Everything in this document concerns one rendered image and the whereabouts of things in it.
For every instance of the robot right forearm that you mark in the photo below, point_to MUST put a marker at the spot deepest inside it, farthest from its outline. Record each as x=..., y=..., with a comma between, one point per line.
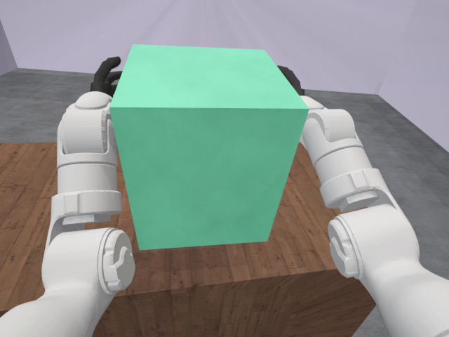
x=347, y=178

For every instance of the left robot hand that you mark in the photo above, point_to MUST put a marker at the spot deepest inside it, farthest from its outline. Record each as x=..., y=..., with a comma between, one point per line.
x=104, y=78

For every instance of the robot left forearm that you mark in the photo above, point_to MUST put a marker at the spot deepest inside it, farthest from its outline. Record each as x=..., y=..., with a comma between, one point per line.
x=86, y=162

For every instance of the robot right upper arm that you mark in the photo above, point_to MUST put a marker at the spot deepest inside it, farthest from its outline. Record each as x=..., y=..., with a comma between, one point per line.
x=376, y=246

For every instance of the carton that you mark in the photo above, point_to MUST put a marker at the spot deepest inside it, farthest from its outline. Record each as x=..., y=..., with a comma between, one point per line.
x=206, y=138

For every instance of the right robot hand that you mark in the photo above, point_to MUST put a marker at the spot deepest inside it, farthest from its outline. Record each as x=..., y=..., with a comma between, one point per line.
x=289, y=75

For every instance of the pedestal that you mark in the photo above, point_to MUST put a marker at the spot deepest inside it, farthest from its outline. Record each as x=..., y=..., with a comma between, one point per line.
x=288, y=286

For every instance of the robot left upper arm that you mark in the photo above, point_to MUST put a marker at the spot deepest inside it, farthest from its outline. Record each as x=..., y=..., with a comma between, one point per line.
x=82, y=272

